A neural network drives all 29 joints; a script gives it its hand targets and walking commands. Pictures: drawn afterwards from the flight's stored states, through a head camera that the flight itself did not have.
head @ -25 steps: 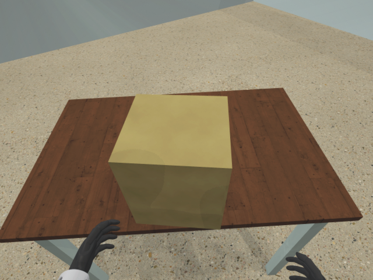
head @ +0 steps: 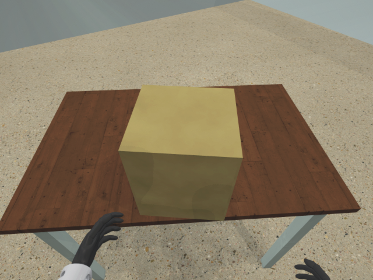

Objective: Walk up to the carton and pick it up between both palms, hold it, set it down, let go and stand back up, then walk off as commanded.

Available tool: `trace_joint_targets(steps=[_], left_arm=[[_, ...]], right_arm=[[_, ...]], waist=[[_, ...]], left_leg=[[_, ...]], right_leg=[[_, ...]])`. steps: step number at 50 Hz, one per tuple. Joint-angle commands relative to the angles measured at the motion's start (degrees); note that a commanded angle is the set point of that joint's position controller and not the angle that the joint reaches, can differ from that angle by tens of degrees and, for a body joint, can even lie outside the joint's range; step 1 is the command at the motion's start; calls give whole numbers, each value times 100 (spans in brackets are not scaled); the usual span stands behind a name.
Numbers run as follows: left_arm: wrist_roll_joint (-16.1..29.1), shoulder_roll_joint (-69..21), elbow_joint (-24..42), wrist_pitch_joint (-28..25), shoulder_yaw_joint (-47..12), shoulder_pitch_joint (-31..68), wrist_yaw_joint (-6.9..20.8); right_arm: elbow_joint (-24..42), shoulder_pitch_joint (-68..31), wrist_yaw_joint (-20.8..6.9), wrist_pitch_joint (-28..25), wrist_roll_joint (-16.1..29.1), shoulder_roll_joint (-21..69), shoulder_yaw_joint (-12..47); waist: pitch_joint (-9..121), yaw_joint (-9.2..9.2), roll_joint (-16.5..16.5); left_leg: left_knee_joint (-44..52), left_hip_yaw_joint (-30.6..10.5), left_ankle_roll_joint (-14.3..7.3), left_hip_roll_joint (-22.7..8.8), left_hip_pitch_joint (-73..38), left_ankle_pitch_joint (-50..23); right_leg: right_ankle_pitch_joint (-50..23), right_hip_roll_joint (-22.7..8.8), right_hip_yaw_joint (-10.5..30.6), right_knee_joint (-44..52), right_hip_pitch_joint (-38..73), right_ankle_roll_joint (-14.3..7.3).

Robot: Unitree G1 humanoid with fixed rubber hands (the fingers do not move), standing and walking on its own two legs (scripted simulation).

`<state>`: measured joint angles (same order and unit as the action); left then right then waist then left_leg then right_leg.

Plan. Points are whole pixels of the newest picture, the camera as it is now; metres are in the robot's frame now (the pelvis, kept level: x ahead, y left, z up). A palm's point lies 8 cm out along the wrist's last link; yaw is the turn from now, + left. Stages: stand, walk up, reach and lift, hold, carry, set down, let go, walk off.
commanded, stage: walk off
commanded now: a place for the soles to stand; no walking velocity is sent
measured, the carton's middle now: (184, 155) +0.39 +0.02 +0.06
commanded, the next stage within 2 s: stand in 2.00 s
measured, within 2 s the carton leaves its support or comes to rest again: neither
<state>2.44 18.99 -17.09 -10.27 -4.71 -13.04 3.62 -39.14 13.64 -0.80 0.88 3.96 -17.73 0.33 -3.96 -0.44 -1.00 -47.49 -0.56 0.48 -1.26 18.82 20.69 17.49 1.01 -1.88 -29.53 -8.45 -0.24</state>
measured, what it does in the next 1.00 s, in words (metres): walks backwards: right foot, then left foot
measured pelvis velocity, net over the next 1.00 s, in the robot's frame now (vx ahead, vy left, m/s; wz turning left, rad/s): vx -0.30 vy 0.01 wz -0.04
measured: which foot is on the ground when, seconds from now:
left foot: down 0.00-0.42, up 0.44-0.80, down 0.82-1.00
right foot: down 0.00-0.06, up 0.08-0.40, down 0.42-0.84, up 0.86-1.00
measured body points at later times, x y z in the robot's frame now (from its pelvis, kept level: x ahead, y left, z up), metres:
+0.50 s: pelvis -0.17 -0.02 -0.04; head -0.10 -0.02 +0.40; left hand -0.02 +0.29 -0.13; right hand -0.05 -0.29 -0.16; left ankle -0.04 +0.11 -0.70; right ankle -0.17 -0.08 -0.73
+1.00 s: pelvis -0.30 +0.01 -0.04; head -0.22 +0.03 +0.40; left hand -0.15 +0.32 -0.15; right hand -0.22 -0.30 -0.14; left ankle -0.27 +0.12 -0.73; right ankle -0.28 -0.09 -0.68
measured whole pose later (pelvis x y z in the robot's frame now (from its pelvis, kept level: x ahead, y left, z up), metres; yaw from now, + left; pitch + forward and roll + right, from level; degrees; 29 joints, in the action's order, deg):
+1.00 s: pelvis -0.30 +0.01 -0.04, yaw -2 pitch -5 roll -1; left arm 1.7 24.9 -35.6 4.5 3.1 -9.3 -0.4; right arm -39.1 14.8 2.1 2.5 3.9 -20.8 0.3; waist -15.9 -1.4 2.8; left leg -51.4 -7.9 -2.5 6.3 20.6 25.7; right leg 29.9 5.5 1.7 -67.1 -28.7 -3.5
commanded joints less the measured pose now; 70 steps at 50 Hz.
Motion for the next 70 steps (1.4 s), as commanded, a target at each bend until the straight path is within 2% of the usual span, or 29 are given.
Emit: trace_joint_targets(steps=[1,3,4,5,10,17,20,21,22,23,24,25,28,37,41,42,43,44,45,48,50,56,59,60,61,62,64,66,70], left_arm=[[-356,1676,-817,974,986,503,-641],[-229,1255,-714,1039,855,401,-586],[-213,1052,-700,1098,848,137,-572],[-222,1343,-832,1160,894,8,-619],[-231,1232,-850,1283,920,-120,-545],[-306,1350,-1239,1356,1100,16,-432],[-282,1296,-1691,1348,1214,-820,-383],[-364,1415,-1776,1318,1275,-999,-391],[-503,1813,-1566,1237,1294,-535,-430],[-556,2224,-1348,1258,1424,-39,-448],[-499,2231,-1394,1265,1427,254,-522],[-449,2070,-1411,1249,1361,705,-591],[-454,1660,-1473,1184,1302,951,-599],[-461,1605,-1380,1225,1307,221,-511],[-425,1565,-1277,1293,1226,555,-476],[-395,1515,-1259,1322,1193,654,-472],[-368,1307,-1309,1341,1134,615,-480],[-322,1480,-1232,1371,1195,948,-508],[-342,1587,-1271,1391,1219,1115,-546],[-293,1518,-1422,1390,1214,629,-504],[-284,1572,-1481,1360,1231,366,-482],[-298,1627,-1691,1175,1221,190,-443],[-269,1463,-2040,1016,1250,-470,-424],[-335,1676,-2124,969,1327,-779,-439],[-460,2037,-2003,902,1351,-736,-477],[-490,2343,-1776,904,1458,-267,-473],[-401,2020,-1731,888,1356,242,-526],[-412,1812,-1851,860,1271,337,-508],[-450,1761,-1831,844,1249,175,-451]], right_arm=[[346,583,19,66,-591,-1472,-668],[311,706,20,-2,-660,-1783,-729],[508,465,21,-30,-708,-2018,-773],[529,430,46,-54,-630,-2243,-791],[828,-3,139,-6,-630,-1906,-679],[727,-120,260,43,-670,-2085,-797],[732,-684,278,108,-670,-2007,-765],[708,-831,300,149,-638,-1808,-694],[596,-483,318,177,-552,-1460,-595],[681,-701,417,183,-642,-1647,-628],[508,-703,429,235,-614,-1759,-697],[309,-452,411,255,-559,-1850,-755],[199,20,360,248,-550,-1898,-743],[304,226,372,115,-476,-1741,-671],[79,965,372,35,-515,-1794,-773],[26,1221,376,-12,-547,-1861,-821],[138,1038,376,-20,-604,-2085,-878],[317,650,381,7,-634,-2569,-947],[292,637,418,-31,-634,-2579,-941],[491,25,509,-147,-640,-2155,-691],[498,151,493,-170,-596,-2116,-717],[480,325,399,-167,-658,-2033,-722],[485,-179,318,-104,-642,-2009,-693],[467,-92,334,-91,-614,-1832,-665],[448,144,337,-109,-526,-1551,-611],[538,-93,429,-120,-592,-1868,-671],[309,87,380,-153,-519,-1954,-723],[198,90,323,-150,-486,-1898,-690],[107,110,278,-223,-469,-1793,-643]], waist=[[-537,310,1002],[-45,286,-19],[212,139,-1073],[314,160,-948],[-95,19,-763],[484,48,-886],[906,-504,-660],[693,-721,61],[299,-492,1901],[86,-534,1601],[-164,-431,868],[-429,-194,337],[-447,15,517],[690,-271,1152],[1185,149,1190],[1241,380,898],[1081,342,-89],[569,411,-1060],[291,418,-395],[-268,-25,-270],[149,67,-595],[512,173,-931],[599,-289,-922],[632,-434,-117],[542,-360,1077],[365,-325,883],[-238,-88,295],[-303,-42,581],[165,-107,1006]], left_leg=[[1219,-507,-470,-117,-116,-232],[2447,-858,-815,-666,-700,-3470],[2490,-1900,-1249,-1455,-763,-4271],[2587,-2373,-1685,-1818,-221,-4121],[2361,-1595,-1549,-1262,471,-3752],[2275,-2268,-1618,-1679,38,-2472],[1608,-1595,-1056,-1141,791,-1226],[326,-1071,-718,-379,1400,-306],[-1258,-386,-339,942,2316,1388],[-2178,-997,-184,1059,1971,1520],[-2711,-1511,-143,1089,1499,1069],[-2879,-1702,-121,1102,1435,718],[-3098,-1266,-1,1124,1729,421],[-1088,-801,-155,665,1313,1615],[473,-635,-541,478,-110,1418],[1286,-940,-798,259,-668,405],[1899,-2597,-1141,-725,-736,-827],[2298,-4508,-1759,-1936,-26,-1810],[2434,-4936,-1691,-1813,440,-1752],[1657,-3791,-1244,-1170,125,-3106],[1372,-3557,-1256,-1137,-503,-3685],[1436,-3377,-1526,-1031,-753,-2230],[862,-2313,-928,-431,478,-1542],[-116,-1921,-576,53,1278,-1039],[-1399,-1199,-195,1012,2284,837],[-1754,-1228,-140,950,1856,1810],[-2062,-1250,-119,783,1529,1275],[-1843,-1086,-146,720,1496,1013],[-581,-791,-136,546,1356,1452]], right_leg=[[-3819,-1320,1069,-102,-1028,-824],[-1895,-105,249,-1508,-1112,-169],[1191,451,86,-2628,-1517,31],[1876,418,384,-3297,-1381,-35],[1152,420,704,-3991,-1422,56],[1459,127,590,-2386,-1118,-71],[919,-30,506,-606,198,-364],[1013,-450,1327,352,286,-575],[-189,-1583,3016,1181,62,-748],[-933,-2423,3777,1303,-1237,-1117],[-119,-2431,3905,1591,-2018,-1066],[200,-2028,3366,1512,-2068,-691],[-739,-1441,2372,936,-1151,-346],[-1654,-1645,2390,194,520,-1055],[-2010,-1467,1954,-608,-252,-1046],[-1584,-1063,1550,-1420,-810,-803],[-444,-154,820,-2671,-1545,-338],[1962,576,617,-3976,-2340,-14],[1927,642,1334,-4574,-2038,-177],[1374,552,1562,-4709,-2590,-164],[1500,511,1484,-4690,-2512,-78],[2074,49,957,-2739,-2016,-156],[1081,-10,573,-187,40,-246],[646,-466,1467,187,755,-339],[-64,-1682,3300,445,811,-712],[-439,-2568,4175,728,-333,-1215],[-335,-1980,3464,614,-913,-1151],[-621,-1553,2791,413,-746,-1058],[-874,-1441,2481,148,-22,-1049]])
